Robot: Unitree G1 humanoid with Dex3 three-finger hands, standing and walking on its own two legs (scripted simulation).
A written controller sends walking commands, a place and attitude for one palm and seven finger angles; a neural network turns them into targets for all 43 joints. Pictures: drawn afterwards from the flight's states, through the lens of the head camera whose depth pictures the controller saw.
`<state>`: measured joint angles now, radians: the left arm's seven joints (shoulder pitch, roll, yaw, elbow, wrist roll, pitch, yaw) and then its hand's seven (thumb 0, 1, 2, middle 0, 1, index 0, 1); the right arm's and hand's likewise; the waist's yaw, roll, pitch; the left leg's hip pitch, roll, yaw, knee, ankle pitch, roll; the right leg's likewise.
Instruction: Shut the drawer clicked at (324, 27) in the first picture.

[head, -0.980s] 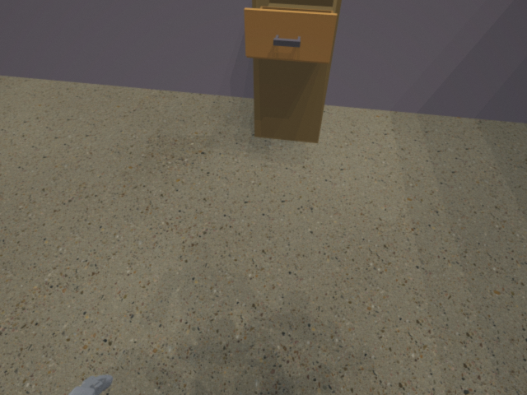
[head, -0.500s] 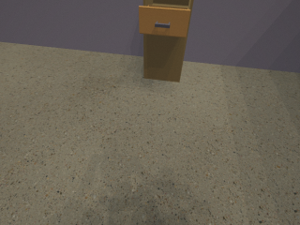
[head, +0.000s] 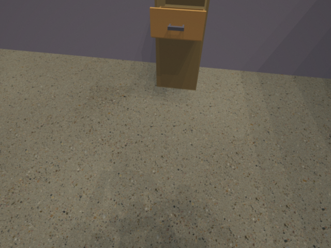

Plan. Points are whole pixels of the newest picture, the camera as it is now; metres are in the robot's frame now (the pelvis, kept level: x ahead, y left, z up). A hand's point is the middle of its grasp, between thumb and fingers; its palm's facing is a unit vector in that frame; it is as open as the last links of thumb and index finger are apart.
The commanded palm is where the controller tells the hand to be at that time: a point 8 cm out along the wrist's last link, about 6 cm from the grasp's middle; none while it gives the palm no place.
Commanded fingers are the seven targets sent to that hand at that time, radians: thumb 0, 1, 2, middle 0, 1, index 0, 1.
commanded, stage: look at it before walking up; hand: left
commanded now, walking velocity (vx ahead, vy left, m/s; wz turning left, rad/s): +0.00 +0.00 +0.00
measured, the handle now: (176, 26) +1.38 +0.01 -0.04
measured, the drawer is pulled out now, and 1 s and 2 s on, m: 0.30 0.30 0.30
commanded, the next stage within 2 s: walk to a spot facing it in 0.46 s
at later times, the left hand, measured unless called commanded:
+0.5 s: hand out of the picture +0.07 +0.24 -0.16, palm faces -0.03 -0.94 -0.33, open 7.4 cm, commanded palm none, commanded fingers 0.00 0.90 0.90 -0.20 -0.30 -0.20 -0.30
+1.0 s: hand out of the picture +0.08 +0.16 -0.19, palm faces -0.06 -0.98 -0.19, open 7.4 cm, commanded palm none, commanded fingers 0.00 0.90 0.90 -0.20 -0.30 -0.20 -0.30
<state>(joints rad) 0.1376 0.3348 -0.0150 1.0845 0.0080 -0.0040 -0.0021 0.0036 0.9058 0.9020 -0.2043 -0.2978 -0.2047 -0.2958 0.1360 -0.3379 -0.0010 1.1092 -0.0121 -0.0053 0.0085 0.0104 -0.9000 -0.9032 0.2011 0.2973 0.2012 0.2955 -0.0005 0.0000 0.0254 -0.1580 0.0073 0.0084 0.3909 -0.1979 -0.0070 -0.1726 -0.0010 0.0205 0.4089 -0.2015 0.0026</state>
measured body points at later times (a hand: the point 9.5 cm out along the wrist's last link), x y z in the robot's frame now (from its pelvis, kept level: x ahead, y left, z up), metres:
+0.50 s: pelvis +0.00 +0.00 +0.00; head +0.01 +0.00 +0.45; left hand +0.08 +0.29 -0.13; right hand +0.08 -0.30 -0.13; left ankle +0.01 +0.12 -0.74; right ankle +0.01 -0.12 -0.74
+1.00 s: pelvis +0.10 -0.03 -0.02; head +0.10 -0.04 +0.43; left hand +0.09 +0.21 -0.17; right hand +0.03 -0.25 -0.19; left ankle +0.01 +0.12 -0.73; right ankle +0.04 -0.11 -0.74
